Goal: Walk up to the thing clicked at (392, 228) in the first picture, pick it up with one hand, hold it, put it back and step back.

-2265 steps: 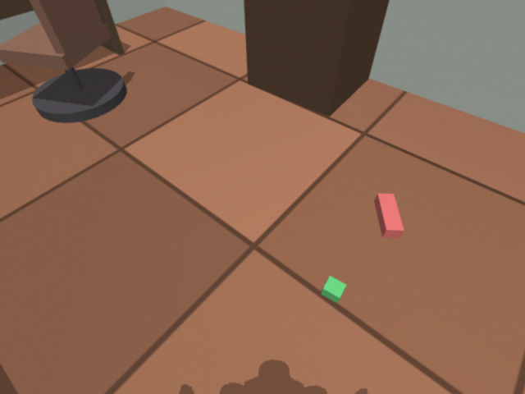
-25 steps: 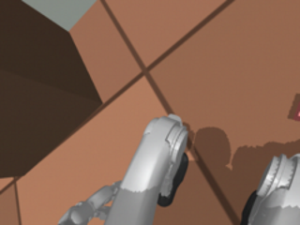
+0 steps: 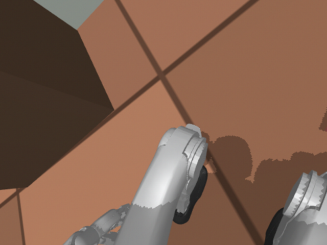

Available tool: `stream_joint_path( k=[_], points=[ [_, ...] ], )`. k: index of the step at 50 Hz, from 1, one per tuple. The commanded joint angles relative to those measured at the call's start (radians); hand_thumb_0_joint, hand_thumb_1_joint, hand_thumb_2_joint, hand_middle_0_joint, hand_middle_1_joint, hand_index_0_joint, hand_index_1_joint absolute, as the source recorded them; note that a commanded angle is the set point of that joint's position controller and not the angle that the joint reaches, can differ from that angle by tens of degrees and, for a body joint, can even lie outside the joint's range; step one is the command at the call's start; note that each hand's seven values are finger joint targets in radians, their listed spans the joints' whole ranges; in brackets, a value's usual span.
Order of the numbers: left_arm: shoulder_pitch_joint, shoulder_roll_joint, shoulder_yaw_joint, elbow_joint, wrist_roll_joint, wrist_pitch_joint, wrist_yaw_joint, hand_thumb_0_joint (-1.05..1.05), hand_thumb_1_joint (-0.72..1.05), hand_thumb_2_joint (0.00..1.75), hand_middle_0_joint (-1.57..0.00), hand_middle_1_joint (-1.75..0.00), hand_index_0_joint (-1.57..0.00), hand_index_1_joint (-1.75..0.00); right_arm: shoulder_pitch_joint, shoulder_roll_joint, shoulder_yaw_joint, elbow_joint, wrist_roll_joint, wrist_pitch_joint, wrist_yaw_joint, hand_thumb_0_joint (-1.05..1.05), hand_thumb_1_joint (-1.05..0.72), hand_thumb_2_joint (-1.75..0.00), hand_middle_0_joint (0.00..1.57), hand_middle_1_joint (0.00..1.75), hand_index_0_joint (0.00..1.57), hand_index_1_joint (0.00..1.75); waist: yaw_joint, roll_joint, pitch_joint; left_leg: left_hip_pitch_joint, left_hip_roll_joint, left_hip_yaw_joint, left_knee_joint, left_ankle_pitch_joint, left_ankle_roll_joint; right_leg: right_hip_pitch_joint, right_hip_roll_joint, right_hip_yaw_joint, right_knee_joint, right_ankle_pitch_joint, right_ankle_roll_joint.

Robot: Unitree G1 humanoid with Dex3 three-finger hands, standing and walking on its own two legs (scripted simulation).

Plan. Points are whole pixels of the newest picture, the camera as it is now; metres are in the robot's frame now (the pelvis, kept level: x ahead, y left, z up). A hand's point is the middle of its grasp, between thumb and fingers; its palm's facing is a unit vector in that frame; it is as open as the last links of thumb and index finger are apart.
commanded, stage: settle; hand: right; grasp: from above
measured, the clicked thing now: out of the picture +0.43 -0.32 -0.26
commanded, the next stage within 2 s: lift in 0.90 s
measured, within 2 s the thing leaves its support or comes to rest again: leaves its support in 0.32 s
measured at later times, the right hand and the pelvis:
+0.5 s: hand out of the picture +0.43 -0.33 -0.19, palm faces -0.38 +0.11 -0.92, open 10.9 cm; pelvis +0.01 +0.00 +0.01, yaw -2 degrees
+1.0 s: hand out of the picture +0.42 -0.32 -0.12, palm faces -0.45 +0.08 -0.89, open 10.9 cm; pelvis -0.01 +0.01 +0.03, yaw -6 degrees
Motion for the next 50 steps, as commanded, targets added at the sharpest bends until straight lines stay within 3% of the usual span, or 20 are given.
stream_joint_path(
  k=[1, 7, 12, 13, 15, 17, 19, 20, 21, 22, 24, 25, 27, 29, 31, 33, 35, 39, 42, 50],
  points=[
    [0.155, 0.321, 0.094, 0.0, -0.001, -0.006, 0.016, 0.0, 0.9, 0.9, -0.2, -0.3, -0.2, -0.3, -0.208, -0.224, 0.009, -0.08, 0.007, -0.008, -0.027, 0.0, -0.43, -0.92, 0.79, 0.84, 0.79, 0.84, 0.025, -0.453, -0.591, 0.314, -0.025, 0.146, -0.198, 0.234, 0.095, 0.445, -0.007, -0.136, -0.266, 0.185, -0.026],
    [0.158, 0.328, 0.113, 0.001, -0.001, 0.0, 0.027, 0.0, 0.91, 0.9, -0.2, -0.3, -0.2, -0.3, -0.215, -0.237, 0.004, -0.114, 0.016, 0.004, -0.028, 0.0, -0.47, -0.93, 0.87, 0.86, 0.87, 0.86, 0.013, -0.467, -0.607, 0.326, -0.03, 0.129, -0.216, 0.186, 0.102, 0.433, -0.008, -0.139, -0.284, 0.142, -0.024],
    [0.179, 0.318, 0.133, 0.005, -0.011, 0.006, 0.02, 0.0, 0.91, 0.9, -0.2, -0.3, -0.2, -0.3, -0.214, -0.264, -0.056, -0.24, 0.009, 0.012, -0.024, 0.0, -0.54, -0.97, 0.93, 0.86, 0.93, 0.87, -0.018, -0.554, -0.719, 0.323, -0.023, 0.143, -0.177, 0.258, 0.107, 0.51, -0.006, -0.135, -0.289, 0.222, -0.014],
    [0.178, 0.316, 0.144, 0.0, -0.011, 0.006, 0.016, 0.0, 0.91, 0.9, -0.2, -0.3, -0.2, -0.3, -0.206, -0.233, -0.041, -0.254, 0.008, 0.014, -0.018, 0.0, -0.55, -0.97, 0.94, 0.85, 0.94, 0.86, -0.012, -0.564, -0.728, 0.315, -0.024, 0.137, -0.176, 0.267, 0.107, 0.52, -0.004, -0.144, -0.277, 0.23, -0.015],
    [0.181, 0.308, 0.157, 0.012, -0.022, 0.007, 0.014, 0.0, 0.91, 0.9, -0.2, -0.3, -0.2, -0.3, -0.199, -0.253, -0.076, -0.298, 0.017, 0.017, -0.016, 0.0, -0.58, -0.96, 0.94, 0.87, 0.94, 0.87, -0.032, -0.58, -0.741, 0.308, -0.019, 0.138, -0.176, 0.278, 0.11, 0.525, -0.005, -0.147, -0.282, 0.247, -0.011],
    [0.184, 0.298, 0.177, 0.007, -0.028, 0.006, 0.007, 0.0, 0.91, 0.9, -0.2, -0.3, -0.2, -0.3, -0.198, -0.178, -0.039, -0.346, 0.026, 0.021, 0.006, 0.0, -0.56, -0.96, 0.93, 0.86, 0.93, 0.86, -0.029, -0.592, -0.745, 0.303, -0.021, 0.126, -0.184, 0.29, 0.11, 0.523, -0.002, -0.161, -0.281, 0.259, -0.013],
    [0.207, 0.295, 0.203, 0.026, -0.044, 0.018, 0.007, 0.0, 0.91, 0.9, -0.2, -0.3, -0.2, -0.3, -0.165, -0.203, -0.074, -0.399, 0.035, 0.032, 0.021, 0.0, -0.54, -0.93, 0.91, 0.86, 0.91, 0.85, -0.061, -0.602, -0.792, 0.315, -0.019, 0.114, -0.194, 0.302, 0.113, 0.532, 0.0, -0.168, -0.294, 0.277, -0.013],
    [0.207, 0.283, 0.213, 0.021, -0.051, 0.021, 0.002, 0.0, 0.91, 0.9, -0.2, -0.3, -0.2, -0.3, -0.168, -0.145, -0.045, -0.419, 0.048, 0.036, 0.036, 0.0, -0.54, -0.92, 0.91, 0.84, 0.91, 0.84, -0.054, -0.603, -0.782, 0.296, -0.015, 0.111, -0.194, 0.286, 0.116, 0.524, 0.002, -0.17, -0.297, 0.263, -0.013],
    [0.219, 0.289, 0.23, 0.027, -0.057, 0.027, 0.003, 0.0, 0.91, 0.9, -0.2, -0.3, -0.2, -0.3, -0.167, -0.141, -0.052, -0.472, 0.059, 0.04, 0.047, 0.0, -0.55, -0.94, 0.92, 0.85, 0.92, 0.85, -0.074, -0.617, -0.826, 0.295, -0.01, 0.113, -0.206, 0.287, 0.117, 0.558, 0.005, -0.171, -0.321, 0.27, -0.011],
    [0.186, 0.268, 0.234, 0.0, -0.076, 0.028, -0.001, 0.0, 0.91, 0.9, -0.2, -0.3, -0.2, -0.3, -0.18, -0.03, 0.032, -0.514, 0.071, 0.042, 0.073, 0.0, -0.57, -0.94, 0.93, 0.85, 0.94, 0.85, -0.081, -0.646, -0.848, 0.269, -0.009, 0.111, -0.203, 0.269, 0.126, 0.586, 0.006, -0.17, -0.346, 0.261, -0.004],
    [0.211, 0.268, 0.247, 0.037, -0.087, 0.037, -0.001, 0.0, 0.91, 0.9, -0.2, -0.3, -0.2, -0.3, -0.189, -0.032, 0.045, -0.493, 0.079, 0.055, 0.103, 0.0, -0.58, -0.89, 0.93, 0.84, 0.94, 0.83, -0.074, -0.597, -0.803, 0.246, -0.006, 0.108, -0.22, 0.25, 0.12, 0.555, 0.007, -0.173, -0.35, 0.23, -0.012],
    [0.223, 0.272, 0.26, 0.033, -0.101, 0.049, 0.005, 0.0, 0.91, 0.9, -0.2, -0.3, -0.2, -0.3, -0.165, -0.063, 0.023, -0.534, 0.08, 0.062, 0.113, 0.0, -0.55, -0.89, 0.92, 0.82, 0.93, 0.82, -0.11, -0.583, -0.847, 0.265, -0.006, 0.099, -0.237, 0.254, 0.121, 0.563, 0.011, -0.178, -0.363, 0.244, -0.016],
    [0.236, 0.279, 0.281, 0.031, -0.12, 0.069, 0.012, 0.0, 0.91, 0.9, -0.2, -0.3, -0.2, -0.3, -0.143, -0.064, 0.004, -0.479, 0.089, 0.082, 0.138, 0.0, -0.58, -0.92, 0.95, 0.81, 0.95, 0.81, -0.112, -0.541, -0.837, 0.251, 0.003, 0.09, -0.234, 0.273, 0.12, 0.552, 0.011, -0.179, -0.364, 0.26, -0.019],
    [0.242, 0.254, 0.274, 0.025, -0.127, 0.085, 0.013, 0.0, 0.9, 0.9, -0.2, -0.3, -0.2, -0.3, -0.204, 0.027, 0.071, -0.497, 0.092, 0.086, 0.17, 0.0, -0.59, -0.95, 0.97, 0.81, 0.96, 0.82, -0.085, -0.474, -0.817, 0.262, 0.004, 0.083, -0.263, 0.266, 0.115, 0.518, 0.018, -0.187, -0.364, 0.245, -0.029],
    [0.252, 0.245, 0.273, 0.025, -0.141, 0.098, 0.023, 0.0, 0.91, 0.9, -0.2, -0.3, -0.2, -0.3, -0.2, 0.024, 0.078, -0.48, 0.091, 0.09, 0.199, 0.0, -0.57, -0.94, 0.97, 0.79, 0.95, 0.81, -0.09, -0.419, -0.782, 0.283, 0.001, 0.07, -0.282, 0.257, 0.113, 0.482, 0.023, -0.196, -0.361, 0.235, -0.04],
    [0.248, 0.249, 0.275, 0.01, -0.147, 0.107, 0.033, 0.0, 0.91, 0.9, -0.2, -0.3, -0.2, -0.3, -0.226, -0.014, 0.051, -0.503, 0.102, 0.081, 0.22, 0.0, -0.56, -0.94, 0.96, 0.8, 0.94, 0.82, -0.102, -0.392, -0.81, 0.315, 0.006, 0.062, -0.293, 0.243, 0.111, 0.472, 0.027, -0.198, -0.372, 0.225, -0.044],
    [0.243, 0.236, 0.273, 0.004, -0.153, 0.117, 0.043, 0.0, 0.91, 0.9, -0.2, -0.3, -0.2, -0.3, -0.232, 0.001, 0.066, -0.5, 0.108, 0.071, 0.247, 0.0, -0.58, -0.95, 0.97, 0.82, 0.96, 0.83, -0.101, -0.379, -0.805, 0.321, 0.008, 0.052, -0.306, 0.207, 0.112, 0.465, 0.03, -0.203, -0.379, 0.196, -0.047],
    [0.235, 0.223, 0.273, -0.009, -0.162, 0.136, 0.071, 0.0, 0.91, 0.9, -0.2, -0.3, -0.2, -0.3, -0.251, -0.028, 0.061, -0.505, 0.092, 0.045, 0.28, 0.0, -0.6, -0.94, 0.99, 0.8, 0.98, 0.82, -0.108, -0.356, -0.788, 0.311, 0.011, 0.036, -0.328, 0.112, 0.12, 0.451, 0.04, -0.212, -0.394, 0.126, -0.046],
    [0.231, 0.204, 0.268, -0.011, -0.162, 0.152, 0.091, 0.0, 0.91, 0.9, -0.2, -0.3, -0.2, -0.3, -0.273, -0.063, 0.045, -0.543, 0.091, 0.026, 0.283, 0.0, -0.61, -0.92, 0.99, 0.79, 0.99, 0.8, -0.129, -0.367, -0.811, 0.353, 0.011, 0.007, -0.351, 0.104, 0.118, 0.439, 0.043, -0.233, -0.394, 0.137, -0.046],
    [0.258, 0.202, 0.29, -0.011, -0.176, 0.175, 0.129, 0.0, 0.92, 0.91, -0.2, -0.3, -0.2, -0.3, -0.283, -0.053, 0.041, -0.608, 0.077, 0.014, 0.276, 0.0, -0.61, -1.0, 1.04, 0.82, 1.02, 0.85, -0.152, -0.404, -0.9, 0.33, 0.019, 0.016, -0.352, 0.156, 0.126, 0.546, 0.039, -0.235, -0.431, 0.18, -0.039]
  ],
)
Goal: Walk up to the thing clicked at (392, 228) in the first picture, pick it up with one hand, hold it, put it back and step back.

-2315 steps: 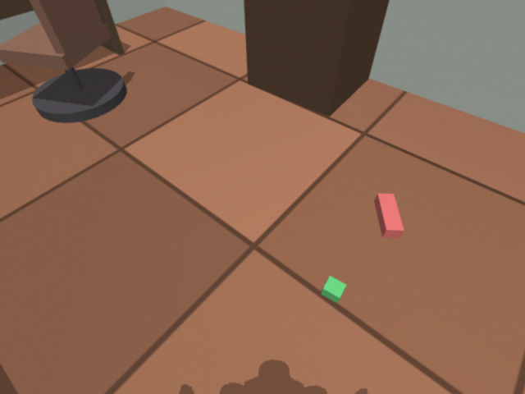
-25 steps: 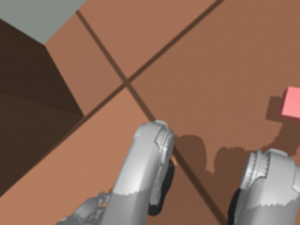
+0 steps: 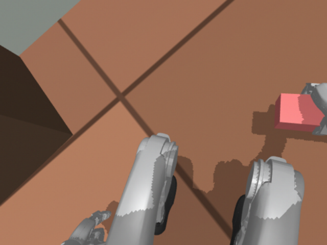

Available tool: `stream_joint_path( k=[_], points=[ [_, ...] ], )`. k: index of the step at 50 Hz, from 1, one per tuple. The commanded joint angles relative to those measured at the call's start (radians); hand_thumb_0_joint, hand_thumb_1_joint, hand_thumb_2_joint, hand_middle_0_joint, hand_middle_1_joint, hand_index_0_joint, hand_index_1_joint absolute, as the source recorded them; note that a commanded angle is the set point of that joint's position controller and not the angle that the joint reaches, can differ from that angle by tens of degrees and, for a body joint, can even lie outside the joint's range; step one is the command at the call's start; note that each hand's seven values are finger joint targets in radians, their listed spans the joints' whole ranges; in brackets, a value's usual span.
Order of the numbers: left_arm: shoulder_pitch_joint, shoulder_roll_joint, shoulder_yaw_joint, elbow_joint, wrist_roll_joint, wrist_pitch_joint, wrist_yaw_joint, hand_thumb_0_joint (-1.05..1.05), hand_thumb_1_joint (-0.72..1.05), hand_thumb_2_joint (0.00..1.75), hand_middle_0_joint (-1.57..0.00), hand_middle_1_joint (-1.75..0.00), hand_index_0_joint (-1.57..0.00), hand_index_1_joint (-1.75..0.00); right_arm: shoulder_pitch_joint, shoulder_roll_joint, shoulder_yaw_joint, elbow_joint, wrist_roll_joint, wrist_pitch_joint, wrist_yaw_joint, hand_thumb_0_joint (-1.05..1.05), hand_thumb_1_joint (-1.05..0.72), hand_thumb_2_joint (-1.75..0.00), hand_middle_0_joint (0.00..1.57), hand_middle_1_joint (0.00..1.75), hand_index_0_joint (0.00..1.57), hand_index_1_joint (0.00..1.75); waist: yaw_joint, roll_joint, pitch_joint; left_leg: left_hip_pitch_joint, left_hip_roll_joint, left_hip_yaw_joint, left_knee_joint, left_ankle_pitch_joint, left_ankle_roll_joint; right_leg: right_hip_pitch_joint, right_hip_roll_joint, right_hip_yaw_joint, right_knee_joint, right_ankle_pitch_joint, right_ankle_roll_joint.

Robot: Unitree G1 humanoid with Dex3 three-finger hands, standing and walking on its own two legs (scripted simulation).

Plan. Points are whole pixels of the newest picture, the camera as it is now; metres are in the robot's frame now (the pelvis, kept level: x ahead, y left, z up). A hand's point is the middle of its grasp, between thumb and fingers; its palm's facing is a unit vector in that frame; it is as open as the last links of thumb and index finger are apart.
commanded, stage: lift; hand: right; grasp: from above
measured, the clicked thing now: (326, 114) +0.46 -0.30 -0.18
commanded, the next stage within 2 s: hold in 1.74 s
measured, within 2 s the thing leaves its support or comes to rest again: neither
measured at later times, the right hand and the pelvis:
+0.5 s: hand out of the picture +0.41 -0.30 -0.04, palm faces -0.47 +0.07 -0.88, open 10.8 cm; pelvis +0.00 -0.01 +0.07, yaw -2 degrees
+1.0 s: hand out of the picture +0.35 -0.28 +0.16, palm faces -0.44 +0.11 -0.89, open 10.8 cm; pelvis +0.01 +0.00 +0.24, yaw -5 degrees
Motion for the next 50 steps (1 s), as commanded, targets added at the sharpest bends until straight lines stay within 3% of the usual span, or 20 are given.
stream_joint_path(
  k=[1, 7, 10, 11, 16, 18, 21, 24, 25, 27, 32, 33, 34, 35, 37, 38, 41, 43, 46, 50],
  points=[
    [0.194, 0.234, 0.091, -0.024, -0.009, -0.004, 0.029, 0.0, 0.89, 0.89, -0.2, -0.3, -0.2, -0.3, -0.347, -0.252, -0.035, -0.196, 0.022, 0.008, -0.049, 0.0, -0.59, -1.01, 0.96, 0.78, 0.94, 0.8, -0.002, -0.301, -0.71, 0.334, -0.026, 0.093, -0.269, 0.17, 0.095, 0.532, 0.026, -0.134, -0.277, 0.126, -0.043],
    [0.216, 0.23, 0.117, -0.024, -0.034, 0.014, 0.044, 0.0, 0.91, 0.91, -0.2, -0.3, -0.2, -0.3, -0.332, -0.262, -0.044, -0.258, 0.075, 0.062, -0.01, 0.0, -0.57, -0.97, 0.96, 0.81, 0.95, 0.82, -0.036, -0.284, -0.784, 0.38, -0.023, 0.084, -0.314, 0.186, 0.095, 0.578, 0.025, -0.143, -0.337, 0.136, -0.05],
    [0.221, 0.22, 0.127, -0.031, -0.045, 0.024, 0.052, 0.0, 0.91, 0.9, -0.2, -0.3, -0.2, -0.3, -0.284, -0.217, -0.017, -0.291, 0.092, 0.083, 0.038, 0.0, -0.57, -0.99, 0.96, 0.81, 0.95, 0.82, -0.038, -0.262, -0.766, 0.406, -0.023, 0.075, -0.346, 0.178, 0.093, 0.584, 0.024, -0.146, -0.36, 0.127, -0.055],
    [0.216, 0.22, 0.131, -0.034, -0.052, 0.029, 0.056, 0.0, 0.91, 0.9, -0.2, -0.3, -0.2, -0.3, -0.289, -0.243, -0.027, -0.335, 0.091, 0.084, 0.05, 0.0, -0.56, -0.98, 0.96, 0.8, 0.95, 0.81, -0.053, -0.269, -0.785, 0.408, -0.022, 0.073, -0.349, 0.168, 0.095, 0.595, 0.025, -0.143, -0.372, 0.121, -0.055],
    [0.21, 0.212, 0.145, -0.064, -0.075, 0.047, 0.069, 0.0, 0.9, 0.9, -0.2, -0.3, -0.2, -0.3, -0.202, -0.185, -0.006, -0.425, 0.121, 0.095, 0.124, 0.0, -0.58, -0.97, 0.94, 0.84, 0.95, 0.83, -0.066, -0.279, -0.753, 0.412, -0.018, 0.08, -0.372, 0.162, 0.097, 0.668, 0.016, -0.106, -0.47, 0.102, -0.045],
    [0.198, 0.214, 0.15, -0.083, -0.086, 0.054, 0.076, 0.0, 0.9, 0.9, -0.2, -0.3, -0.2, -0.3, -0.204, -0.204, -0.017, -0.479, 0.129, 0.092, 0.141, 0.0, -0.57, -0.98, 0.95, 0.82, 0.95, 0.82, -0.07, -0.259, -0.734, 0.409, -0.016, 0.078, -0.395, 0.129, 0.096, 0.666, 0.018, -0.091, -0.506, 0.06, -0.049],
    [0.19, 0.202, 0.155, -0.099, -0.096, 0.056, 0.085, 0.0, 0.9, 0.9, -0.2, -0.3, -0.2, -0.3, -0.154, -0.168, 0.001, -0.55, 0.157, 0.086, 0.166, 0.0, -0.58, -0.99, 0.96, 0.82, 0.96, 0.83, -0.075, -0.248, -0.72, 0.449, -0.016, 0.064, -0.448, 0.108, 0.091, 0.681, 0.016, -0.101, -0.544, 0.034, -0.052],
    [0.185, 0.192, 0.16, -0.116, -0.104, 0.056, 0.095, 0.0, 0.9, 0.9, -0.2, -0.3, -0.2, -0.3, -0.104, -0.148, 0.012, -0.621, 0.182, 0.087, 0.188, 0.0, -0.59, -0.98, 0.96, 0.84, 0.96, 0.84, -0.085, -0.225, -0.732, 0.5, -0.017, 0.058, -0.497, 0.112, 0.088, 0.73, 0.014, -0.103, -0.587, 0.038, -0.054],
    [0.182, 0.198, 0.164, -0.119, -0.11, 0.057, 0.101, 0.0, 0.9, 0.9, -0.2, -0.3, -0.2, -0.3, -0.107, -0.184, -0.011, -0.665, 0.179, 0.087, 0.19, 0.0, -0.58, -0.98, 0.95, 0.82, 0.95, 0.82, -0.1, -0.243, -0.762, 0.515, -0.013, 0.055, -0.505, 0.111, 0.088, 0.761, 0.014, -0.097, -0.608, 0.035, -0.052],
    [0.169, 0.191, 0.169, -0.127, -0.115, 0.058, 0.108, 0.0, 0.9, 0.9, -0.2, -0.3, -0.2, -0.3, -0.067, -0.142, 0.007, -0.695, 0.196, 0.093, 0.197, 0.0, -0.6, -0.98, 0.96, 0.82, 0.97, 0.82, -0.101, -0.25, -0.744, 0.535, -0.013, 0.054, -0.525, 0.11, 0.086, 0.79, 0.01, -0.091, -0.65, 0.024, -0.048],
    [0.153, 0.181, 0.179, -0.136, -0.129, 0.064, 0.134, 0.0, 0.9, 0.9, -0.2, -0.3, -0.2, -0.3, -0.001, -0.145, -0.003, -0.821, 0.21, 0.118, 0.204, 0.0, -0.63, -0.98, 0.99, 0.8, 0.99, 0.81, -0.118, -0.238, -0.78, 0.635, -0.008, 0.042, -0.612, 0.161, 0.082, 0.922, 0.009, -0.096, -0.723, 0.095, -0.044],
    [0.145, 0.178, 0.179, -0.136, -0.133, 0.065, 0.139, 0.0, 0.9, 0.9, -0.2, -0.3, -0.2, -0.3, 0.034, -0.147, -0.017, -0.799, 0.215, 0.127, 0.203, 0.0, -0.63, -0.99, 1.01, 0.77, 0.99, 0.78, -0.12, -0.22, -0.746, 0.64, -0.005, 0.041, -0.625, 0.159, 0.081, 0.935, 0.007, -0.088, -0.746, 0.094, -0.043],
    [0.145, 0.171, 0.18, -0.14, -0.134, 0.068, 0.145, 0.0, 0.9, 0.9, -0.2, -0.3, -0.2, -0.3, 0.023, -0.123, 0.008, -0.852, 0.219, 0.132, 0.206, 0.0, -0.63, -0.99, 1.01, 0.77, 0.99, 0.79, -0.113, -0.219, -0.751, 0.67, -0.007, 0.037, -0.658, 0.155, 0.08, 0.953, 0.006, -0.099, -0.762, 0.09, -0.045],
    [0.137, 0.168, 0.179, -0.139, -0.138, 0.069, 0.15, 0.0, 0.9, 0.9, -0.2, -0.3, -0.2, -0.3, 0.052, -0.128, -0.008, -0.844, 0.224, 0.14, 0.206, 0.0, -0.62, -1.01, 1.02, 0.76, 0.99, 0.78, -0.123, -0.212, -0.743, 0.693, -0.004, 0.034, -0.672, 0.164, 0.079, 0.976, 0.007, -0.097, -0.785, 0.102, -0.044],
    [0.123, 0.159, 0.176, -0.147, -0.14, 0.071, 0.159, 0.0, 0.9, 0.9, -0.2, -0.3, -0.2, -0.3, 0.089, -0.107, 0.01, -0.849, 0.228, 0.155, 0.215, 0.0, -0.64, -1.01, 1.02, 0.76, 1.0, 0.78, -0.124, -0.195, -0.723, 0.737, -0.008, 0.03, -0.717, 0.158, 0.077, 1.015, 0.003, -0.099, -0.828, 0.098, -0.043],
    [0.123, 0.163, 0.178, -0.147, -0.143, 0.073, 0.165, 0.0, 0.9, 0.9, -0.2, -0.3, -0.2, -0.3, 0.1, -0.122, -0.006, -0.868, 0.232, 0.162, 0.217, 0.0, -0.65, -1.0, 1.02, 0.77, 1.01, 0.79, -0.131, -0.187, -0.714, 0.762, -0.006, 0.026, -0.744, 0.154, 0.075, 1.034, 0.003, -0.097, -0.857, 0.092, -0.044],
    [0.099, 0.142, 0.17, -0.155, -0.15, 0.075, 0.181, 0.0, 0.9, 0.9, -0.2, -0.3, -0.2, -0.3, 0.161, -0.066, 0.037, -0.906, 0.248, 0.182, 0.239, 0.0, -0.66, -1.0, 1.02, 0.78, 1.01, 0.79, -0.133, -0.164, -0.702, 0.856, -0.009, 0.015, -0.826, 0.151, 0.073, 1.099, 0.003, -0.108, -0.923, 0.088, -0.045],
    [0.091, 0.133, 0.166, -0.158, -0.156, 0.073, 0.192, 0.0, 0.9, 0.9, -0.2, -0.3, -0.2, -0.3, 0.239, -0.047, 0.046, -0.9, 0.263, 0.194, 0.254, 0.0, -0.66, -0.99, 1.01, 0.79, 1.01, 0.8, -0.14, -0.122, -0.65, 0.915, -0.012, 0.009, -0.885, 0.153, 0.072, 1.122, 0.005, -0.12, -0.958, 0.102, -0.047],
    [0.078, 0.12, 0.16, -0.163, -0.164, 0.066, 0.208, 0.0, 0.9, 0.9, -0.2, -0.3, -0.2, -0.3, 0.264, -0.046, 0.047, -0.962, 0.281, 0.2, 0.27, 0.0, -0.66, -1.02, 1.03, 0.79, 1.01, 0.81, -0.142, -0.107, -0.624, 1.007, -0.012, -0.008, -0.962, 0.152, 0.071, 1.161, 0.006, -0.136, -1.015, 0.104, -0.051],
    [0.067, 0.104, 0.15, -0.159, -0.172, 0.051, 0.231, 0.0, 0.9, 0.9, -0.2, -0.3, -0.2, -0.3, 0.319, -0.022, 0.056, -0.959, 0.279, 0.199, 0.268, 0.0, -0.67, -1.02, 1.04, 0.81, 1.02, 0.82, -0.145, -0.082, -0.54, 1.09, -0.013, -0.019, -1.053, 0.155, 0.071, 1.233, 0.005, -0.138, -1.105, 0.108, -0.049]
  ],
)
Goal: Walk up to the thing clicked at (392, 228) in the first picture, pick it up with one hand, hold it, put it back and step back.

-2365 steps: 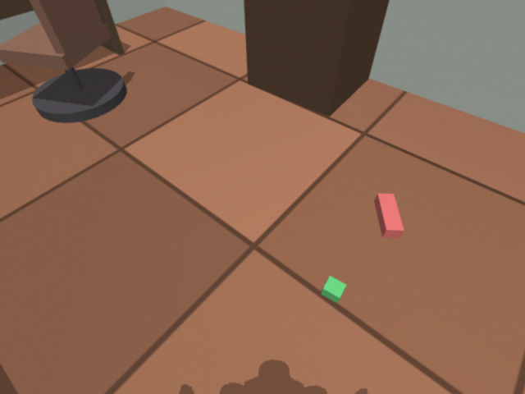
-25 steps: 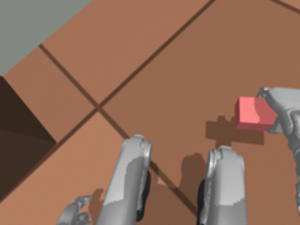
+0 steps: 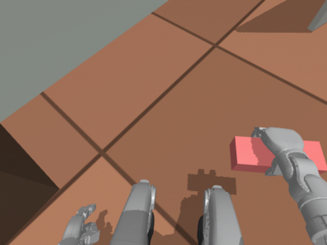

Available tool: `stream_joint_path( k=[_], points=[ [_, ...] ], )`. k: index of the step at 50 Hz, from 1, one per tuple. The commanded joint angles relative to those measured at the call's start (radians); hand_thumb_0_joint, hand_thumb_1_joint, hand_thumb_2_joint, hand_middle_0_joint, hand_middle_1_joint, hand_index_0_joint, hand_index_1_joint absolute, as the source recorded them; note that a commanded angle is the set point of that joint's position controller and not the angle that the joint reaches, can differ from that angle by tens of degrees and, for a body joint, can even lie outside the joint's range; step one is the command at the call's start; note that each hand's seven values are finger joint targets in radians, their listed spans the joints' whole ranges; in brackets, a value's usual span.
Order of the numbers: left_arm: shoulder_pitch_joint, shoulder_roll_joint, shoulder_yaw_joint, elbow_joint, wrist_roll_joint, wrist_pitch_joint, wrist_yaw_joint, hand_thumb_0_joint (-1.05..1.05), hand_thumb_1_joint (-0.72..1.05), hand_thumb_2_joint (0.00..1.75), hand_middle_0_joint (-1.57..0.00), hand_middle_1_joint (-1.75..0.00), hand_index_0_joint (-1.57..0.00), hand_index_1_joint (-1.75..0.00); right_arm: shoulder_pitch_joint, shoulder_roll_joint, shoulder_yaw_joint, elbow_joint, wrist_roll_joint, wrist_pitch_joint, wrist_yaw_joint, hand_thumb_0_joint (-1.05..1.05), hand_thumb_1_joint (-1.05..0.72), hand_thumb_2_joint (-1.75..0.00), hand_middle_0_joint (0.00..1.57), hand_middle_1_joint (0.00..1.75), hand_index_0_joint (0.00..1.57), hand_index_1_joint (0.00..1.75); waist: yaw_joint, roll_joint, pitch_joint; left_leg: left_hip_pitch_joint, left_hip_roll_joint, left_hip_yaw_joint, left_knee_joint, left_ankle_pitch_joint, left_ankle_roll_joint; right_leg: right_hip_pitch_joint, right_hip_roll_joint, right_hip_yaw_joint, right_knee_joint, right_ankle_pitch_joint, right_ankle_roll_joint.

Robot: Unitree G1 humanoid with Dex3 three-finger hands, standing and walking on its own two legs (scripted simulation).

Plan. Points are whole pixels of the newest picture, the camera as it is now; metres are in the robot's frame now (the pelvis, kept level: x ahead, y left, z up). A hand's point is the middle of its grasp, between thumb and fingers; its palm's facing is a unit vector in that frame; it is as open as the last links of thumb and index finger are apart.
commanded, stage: lift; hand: right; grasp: from above
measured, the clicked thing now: (273, 156) +0.37 -0.26 -0.10
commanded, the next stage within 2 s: hold in 0.74 s
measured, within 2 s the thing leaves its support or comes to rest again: neither
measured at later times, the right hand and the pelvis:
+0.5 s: hand (292, 138) +0.35 -0.23 +0.05, palm faces -0.45 +0.07 -0.89, open 10.8 cm; pelvis +0.04 +0.00 +0.13, yaw -1 degrees
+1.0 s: hand (306, 119) +0.37 -0.22 +0.11, palm faces -0.47 +0.04 -0.88, open 10.8 cm; pelvis +0.07 +0.00 +0.18, yaw +0 degrees
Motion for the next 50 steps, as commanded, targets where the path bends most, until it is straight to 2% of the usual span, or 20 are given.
stream_joint_path(
  k=[1, 4, 5, 6, 10, 15, 16, 19, 24, 27, 30, 31, 33, 36, 37, 42, 43, 46, 47, 50],
  points=[
    [0.055, 0.16, 0.058, -0.085, -0.005, -0.05, 0.042, 0.0, 0.9, 0.9, -0.2, -0.3, -0.2, -0.3, -0.252, -0.206, -0.086, -0.221, 0.007, -0.011, -0.046, 0.0, -0.66, -1.01, 1.03, 0.8, 1.01, 0.82, 0.012, -0.061, -0.396, 0.328, -0.038, 0.021, -0.333, 0.076, 0.062, 0.456, 0.035, -0.011, -0.371, 0.036, -0.022],
    [0.052, 0.154, 0.054, -0.075, -0.007, -0.06, 0.052, 0.0, 0.9, 0.9, -0.2, -0.3, -0.2, -0.3, -0.247, -0.197, -0.086, -0.165, -0.009, -0.015, -0.07, 0.0, -0.65, -0.94, 1.01, 0.76, 1.0, 0.77, 0.004, -0.048, -0.327, 0.373, -0.039, 0.019, -0.402, 0.059, 0.062, 0.515, 0.032, 0.002, -0.457, 0.014, -0.018],
    [0.055, 0.15, 0.051, -0.072, -0.009, -0.063, 0.053, 0.0, 0.9, 0.9, -0.2, -0.3, -0.2, -0.3, -0.247, -0.179, -0.069, -0.144, -0.02, -0.012, -0.077, 0.0, -0.63, -0.93, 1.0, 0.76, 0.99, 0.78, 0.013, -0.039, -0.3, 0.392, -0.04, 0.013, -0.429, 0.056, 0.063, 0.517, 0.037, -0.003, -0.475, 0.016, -0.018],
    [0.052, 0.153, 0.056, -0.07, -0.009, -0.067, 0.054, 0.0, 0.9, 0.9, -0.2, -0.3, -0.2, -0.3, -0.264, -0.19, -0.083, -0.162, -0.017, -0.015, -0.085, 0.0, -0.62, -0.93, 1.0, 0.75, 0.98, 0.77, 0.001, -0.046, -0.308, 0.42, -0.04, 0.008, -0.455, 0.05, 0.063, 0.547, 0.036, -0.007, -0.497, 0.011, -0.018],
    [0.05, 0.155, 0.057, -0.055, -0.009, -0.083, 0.053, 0.0, 0.9, 0.9, -0.2, -0.3, -0.2, -0.3, -0.257, -0.163, -0.065, -0.091, -0.03, -0.011, -0.102, 0.0, -0.6, -0.98, 0.99, 0.77, 0.97, 0.79, -0.008, -0.064, -0.27, 0.473, -0.044, 0.008, -0.522, 0.049, 0.06, 0.64, 0.033, 0.004, -0.593, -0.003, -0.01],
    [0.064, 0.141, 0.057, -0.048, -0.012, -0.093, 0.056, 0.0, 0.9, 0.9, -0.2, -0.3, -0.2, -0.3, -0.252, -0.116, -0.017, -0.075, -0.026, -0.001, -0.107, 0.0, -0.57, -0.95, 0.96, 0.79, 0.94, 0.8, -0.005, -0.022, -0.265, 0.615, -0.047, -0.003, -0.633, 0.122, 0.059, 0.724, 0.053, -0.033, -0.645, 0.109, -0.01],
    [0.067, 0.145, 0.06, -0.046, -0.012, -0.095, 0.057, 0.0, 0.9, 0.9, -0.2, -0.3, -0.2, -0.3, -0.257, -0.129, -0.029, -0.08, -0.023, 0.0, -0.109, 0.0, -0.57, -0.95, 0.96, 0.79, 0.95, 0.8, -0.013, -0.016, -0.271, 0.643, -0.048, -0.005, -0.649, 0.143, 0.059, 0.748, 0.054, -0.038, -0.66, 0.132, -0.01],
    [0.07, 0.143, 0.06, -0.043, -0.014, -0.098, 0.058, 0.0, 0.9, 0.9, -0.2, -0.3, -0.2, -0.3, -0.241, -0.117, -0.02, -0.067, -0.015, 0.006, -0.115, 0.0, -0.61, -0.99, 1.0, 0.79, 0.98, 0.81, -0.013, -0.008, -0.253, 0.698, -0.046, -0.003, -0.693, 0.2, 0.057, 0.806, 0.053, -0.044, -0.706, 0.186, -0.008],
    [0.091, 0.143, 0.062, -0.029, -0.014, -0.093, 0.058, 0.0, 0.9, 0.9, -0.2, -0.3, -0.2, -0.3, -0.253, -0.126, -0.023, -0.037, -0.035, 0.018, -0.134, 0.0, -0.63, -0.95, 1.01, 0.77, 1.0, 0.79, -0.02, 0.0, -0.229, 0.78, -0.045, -0.005, -0.755, 0.29, 0.054, 0.882, 0.056, -0.047, -0.77, 0.281, -0.007],
    [0.094, 0.144, 0.064, -0.025, -0.01, -0.091, 0.054, 0.0, 0.9, 0.9, -0.2, -0.3, -0.2, -0.3, -0.276, -0.107, -0.009, -0.033, -0.033, 0.021, -0.131, 0.0, -0.66, -0.95, 1.01, 0.79, 1.01, 0.8, -0.017, -0.02, -0.227, 0.817, -0.042, -0.007, -0.788, 0.338, 0.053, 0.951, 0.052, -0.05, -0.809, 0.334, -0.003],
    [0.094, 0.147, 0.067, -0.026, -0.009, -0.087, 0.05, 0.0, 0.9, 0.9, -0.2, -0.3, -0.2, -0.3, -0.238, -0.113, -0.02, -0.012, -0.035, 0.026, -0.125, 0.0, -0.63, -0.96, 1.0, 0.8, 1.0, 0.8, -0.029, -0.016, -0.222, 0.858, -0.042, -0.003, -0.817, 0.365, 0.053, 1.0, 0.051, -0.049, -0.846, 0.378, 0.001],
    [0.094, 0.146, 0.066, -0.026, -0.009, -0.086, 0.049, 0.0, 0.9, 0.9, -0.2, -0.3, -0.2, -0.3, -0.264, -0.107, -0.013, -0.026, -0.031, 0.024, -0.12, 0.0, -0.63, -0.97, 0.99, 0.81, 0.99, 0.81, -0.027, -0.024, -0.218, 0.867, -0.042, -0.003, -0.827, 0.371, 0.054, 1.014, 0.05, -0.048, -0.861, 0.386, 0.002],
    [0.091, 0.145, 0.068, -0.035, -0.011, -0.084, 0.047, 0.0, 0.9, 0.9, -0.2, -0.3, -0.2, -0.3, -0.25, -0.087, 0.003, -0.016, -0.026, 0.023, -0.107, 0.0, -0.65, -0.96, 1.0, 0.82, 1.0, 0.82, -0.027, -0.018, -0.197, 0.888, -0.044, -0.002, -0.855, 0.37, 0.053, 1.032, 0.049, -0.05, -0.887, 0.386, 0.001],
    [0.079, 0.142, 0.067, -0.048, -0.013, -0.08, 0.045, 0.0, 0.9, 0.9, -0.2, -0.3, -0.2, -0.3, -0.21, -0.089, -0.001, -0.007, -0.019, 0.017, -0.094, 0.0, -0.65, -0.98, 1.01, 0.8, 1.01, 0.81, -0.039, -0.002, -0.165, 0.919, -0.042, -0.002, -0.891, 0.362, 0.053, 1.04, 0.053, -0.056, -0.921, 0.376, -0.003],
    [0.084, 0.143, 0.068, -0.048, -0.013, -0.079, 0.045, 0.0, 0.9, 0.9, -0.2, -0.3, -0.2, -0.3, -0.226, -0.086, -0.002, -0.025, -0.015, 0.012, -0.088, 0.0, -0.64, -0.98, 1.01, 0.8, 1.01, 0.81, -0.032, 0.004, -0.168, 0.929, -0.044, -0.006, -0.898, 0.362, 0.053, 1.041, 0.053, -0.055, -0.927, 0.375, -0.003],
    [0.074, 0.148, 0.071, -0.054, -0.013, -0.072, 0.046, 0.0, 0.9, 0.9, -0.2, -0.3, -0.2, -0.3, -0.246, -0.095, -0.003, -0.056, -0.019, -0.007, -0.074, 0.0, -0.67, -1.03, 1.03, 0.83, 1.03, 0.84, -0.031, -0.005, -0.173, 0.949, -0.047, 0.005, -0.92, 0.406, 0.055, 1.125, 0.046, -0.058, -0.96, 0.441, 0.002],
    [0.076, 0.148, 0.071, -0.051, -0.012, -0.073, 0.045, 0.0, 0.9, 0.9, -0.2, -0.3, -0.2, -0.3, -0.242, -0.091, -0.005, -0.054, -0.021, -0.01, -0.075, 0.0, -0.7, -0.98, 1.01, 0.83, 1.03, 0.82, -0.029, -0.002, -0.17, 0.952, -0.047, 0.004, -0.924, 0.405, 0.055, 1.125, 0.047, -0.056, -0.963, 0.441, 0.003],
    [0.072, 0.152, 0.073, -0.055, -0.014, -0.066, 0.046, 0.0, 0.9, 0.9, -0.2, -0.3, -0.2, -0.3, -0.259, -0.11, -0.012, -0.088, -0.038, -0.017, -0.074, 0.0, -0.67, -0.97, 0.99, 0.83, 1.0, 0.81, -0.038, -0.008, -0.199, 0.988, -0.045, 0.0, -0.937, 0.458, 0.056, 1.168, 0.051, -0.065, -0.973, 0.497, 0.002],
    [0.075, 0.151, 0.073, -0.048, -0.013, -0.066, 0.047, 0.0, 0.9, 0.9, -0.2, -0.3, -0.2, -0.3, -0.243, -0.104, -0.006, -0.064, -0.047, -0.016, -0.071, 0.0, -0.67, -0.97, 0.99, 0.82, 1.01, 0.81, -0.032, -0.003, -0.191, 0.992, -0.046, -0.001, -0.937, 0.472, 0.055, 1.168, 0.051, -0.065, -0.973, 0.518, 0.003],
    [0.068, 0.153, 0.075, -0.05, -0.014, -0.062, 0.045, 0.0, 0.9, 0.9, -0.2, -0.3, -0.2, -0.3, -0.26, -0.093, -0.001, -0.074, -0.039, -0.019, -0.068, 0.0, -0.66, -0.98, 1.0, 0.81, 1.01, 0.81, -0.035, -0.002, -0.16, 1.002, -0.046, -0.002, -0.96, 0.46, 0.054, 1.175, 0.053, -0.068, -0.994, 0.5, 0.003]
  ],
)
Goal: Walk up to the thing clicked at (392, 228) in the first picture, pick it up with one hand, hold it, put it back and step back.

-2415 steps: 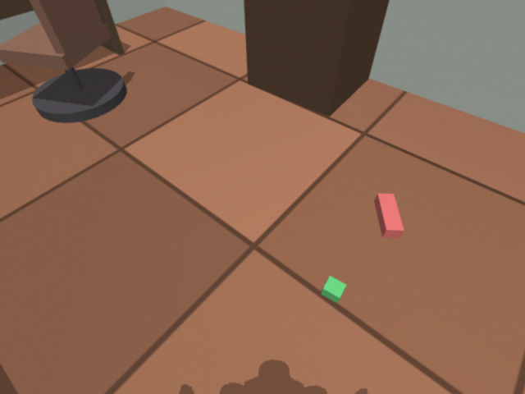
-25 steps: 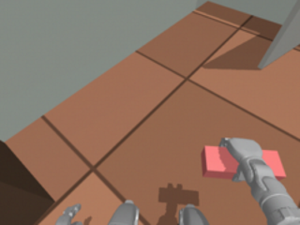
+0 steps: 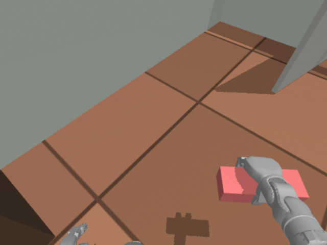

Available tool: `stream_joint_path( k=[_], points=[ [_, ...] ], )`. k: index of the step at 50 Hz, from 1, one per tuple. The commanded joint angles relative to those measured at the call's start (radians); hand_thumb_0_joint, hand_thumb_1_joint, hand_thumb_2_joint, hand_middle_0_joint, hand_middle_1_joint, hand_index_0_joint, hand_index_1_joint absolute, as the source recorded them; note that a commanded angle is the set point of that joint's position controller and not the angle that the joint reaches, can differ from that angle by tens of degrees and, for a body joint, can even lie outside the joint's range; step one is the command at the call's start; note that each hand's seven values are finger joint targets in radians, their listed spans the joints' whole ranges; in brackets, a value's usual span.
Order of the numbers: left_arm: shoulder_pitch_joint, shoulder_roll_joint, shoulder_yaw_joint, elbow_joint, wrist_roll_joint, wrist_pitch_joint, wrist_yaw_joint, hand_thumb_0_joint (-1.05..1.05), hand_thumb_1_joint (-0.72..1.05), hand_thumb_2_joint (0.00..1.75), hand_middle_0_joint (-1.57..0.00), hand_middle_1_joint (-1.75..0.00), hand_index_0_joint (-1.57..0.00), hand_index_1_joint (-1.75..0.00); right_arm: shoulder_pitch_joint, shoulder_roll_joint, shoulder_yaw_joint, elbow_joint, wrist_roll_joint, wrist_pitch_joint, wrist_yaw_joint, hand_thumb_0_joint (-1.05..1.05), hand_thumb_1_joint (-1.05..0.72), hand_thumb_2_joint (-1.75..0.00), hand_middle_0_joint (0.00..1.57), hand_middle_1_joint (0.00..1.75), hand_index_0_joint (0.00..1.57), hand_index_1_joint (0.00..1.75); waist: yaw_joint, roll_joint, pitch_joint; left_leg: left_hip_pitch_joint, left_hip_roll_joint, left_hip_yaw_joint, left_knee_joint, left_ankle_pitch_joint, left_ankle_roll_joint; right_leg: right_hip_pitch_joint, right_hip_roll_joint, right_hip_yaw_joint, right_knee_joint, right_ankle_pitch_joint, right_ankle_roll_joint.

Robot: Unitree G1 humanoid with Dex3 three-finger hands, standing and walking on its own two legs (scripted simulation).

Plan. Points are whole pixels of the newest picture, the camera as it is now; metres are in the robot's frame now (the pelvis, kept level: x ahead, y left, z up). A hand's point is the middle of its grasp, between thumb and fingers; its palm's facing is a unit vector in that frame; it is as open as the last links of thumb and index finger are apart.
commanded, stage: hold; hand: right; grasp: from above
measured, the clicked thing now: (258, 185) +0.31 -0.24 -0.09
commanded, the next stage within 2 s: crouch in 1.74 s
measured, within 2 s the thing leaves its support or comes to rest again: neither
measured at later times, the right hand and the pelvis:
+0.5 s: hand (256, 181) +0.29 -0.21 -0.03, palm faces -0.46 +0.04 -0.89, open 10.8 cm; pelvis +0.00 +0.01 +0.01, yaw +0 degrees
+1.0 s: hand (260, 182) +0.29 -0.21 -0.01, palm faces -0.45 +0.05 -0.89, open 10.8 cm; pelvis -0.01 +0.01 +0.02, yaw +1 degrees
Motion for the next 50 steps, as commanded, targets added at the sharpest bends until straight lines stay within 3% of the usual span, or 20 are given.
stream_joint_path(
  k=[1, 2, 5, 13, 17, 41, 46, 50],
  points=[
    [-0.008, 0.151, 0.053, -0.109, 0.004, -0.035, 0.011, 0.0, 0.9, 0.9, -0.2, -0.3, -0.2, -0.3, -0.332, -0.2, -0.092, -0.192, 0.007, -0.007, -0.043, 0.0, -0.66, -0.99, 1.0, 0.81, 1.0, 0.81, 0.004, -0.013, -0.257, 0.094, -0.056, 0.03, -0.125, 0.232, 0.048, 0.22, 0.048, 0.014, -0.132, 0.275, 0.0],
    [-0.015, 0.152, 0.053, -0.113, 0.002, -0.033, 0.01, 0.0, 0.9, 0.9, -0.2, -0.3, -0.2, -0.3, -0.335, -0.21, -0.098, -0.214, 0.01, -0.006, -0.043, 0.0, -0.67, -0.99, 1.0, 0.81, 1.01, 0.8, -0.009, -0.015, -0.264, 0.109, -0.055, 0.028, -0.131, 0.237, 0.048, 0.228, 0.051, 0.01, -0.14, 0.275, -0.001],
    [-0.036, 0.15, 0.052, -0.123, 0.002, -0.029, 0.01, 0.0, 0.9, 0.9, -0.2, -0.3, -0.2, -0.3, -0.296, -0.201, -0.091, -0.183, 0.013, 0.001, -0.03, 0.0, -0.68, -0.98, 1.02, 0.79, 1.02, 0.79, -0.007, 0.008, -0.236, 0.131, -0.055, 0.024, -0.151, 0.224, 0.043, 0.22, 0.053, 0.008, -0.15, 0.258, -0.005],
    [-0.057, 0.152, 0.05, -0.146, -0.004, -0.015, 0.013, 0.0, 0.9, 0.9, -0.2, -0.3, -0.2, -0.3, -0.305, -0.21, -0.093, -0.256, 0.022, -0.008, 0.013, 0.0, -0.64, -0.97, 0.99, 0.79, 0.99, 0.79, -0.016, 0.003, -0.242, 0.168, -0.056, 0.023, -0.17, 0.244, 0.043, 0.253, 0.054, 0.001, -0.177, 0.281, -0.009],
    [-0.078, 0.147, 0.044, -0.159, -0.009, -0.016, 0.018, 0.0, 0.9, 0.9, -0.2, -0.3, -0.2, -0.3, -0.307, -0.221, -0.104, -0.274, 0.023, -0.011, 0.016, 0.0, -0.67, -0.97, 1.01, 0.8, 1.01, 0.8, -0.022, 0.012, -0.208, 0.161, -0.052, 0.013, -0.196, 0.197, 0.041, 0.243, 0.06, -0.005, -0.194, 0.224, -0.013],
    [-0.127, 0.14, 0.032, -0.179, -0.019, -0.013, 0.032, 0.0, 0.9, 0.9, -0.2, -0.3, -0.2, -0.3, -0.285, -0.227, -0.111, -0.34, 0.029, -0.009, 0.053, 0.0, -0.68, -1.04, 1.06, 0.79, 1.04, 0.81, -0.034, 0.002, -0.186, 0.203, -0.055, 0.02, -0.248, 0.182, 0.044, 0.32, 0.055, -0.008, -0.267, 0.227, -0.013],
    [-0.145, 0.14, 0.029, -0.188, -0.021, -0.016, 0.031, 0.0, 0.9, 0.9, -0.2, -0.3, -0.2, -0.3, -0.264, -0.225, -0.111, -0.352, 0.046, -0.009, 0.063, 0.0, -0.67, -1.04, 1.05, 0.8, 1.03, 0.82, -0.043, 0.009, -0.165, 0.217, -0.052, 0.018, -0.271, 0.15, 0.043, 0.326, 0.056, -0.011, -0.287, 0.197, -0.015],
    [-0.144, 0.14, 0.029, -0.189, -0.019, -0.014, 0.033, 0.0, 0.9, 0.9, -0.2, -0.3, -0.2, -0.3, -0.272, -0.234, -0.116, -0.377, 0.04, -0.007, 0.072, 0.0, -0.66, -1.02, 1.04, 0.79, 1.03, 0.81, -0.042, 0.016, -0.184, 0.235, -0.052, 0.018, -0.273, 0.185, 0.042, 0.347, 0.055, -0.009, -0.29, 0.232, -0.016]
  ],
)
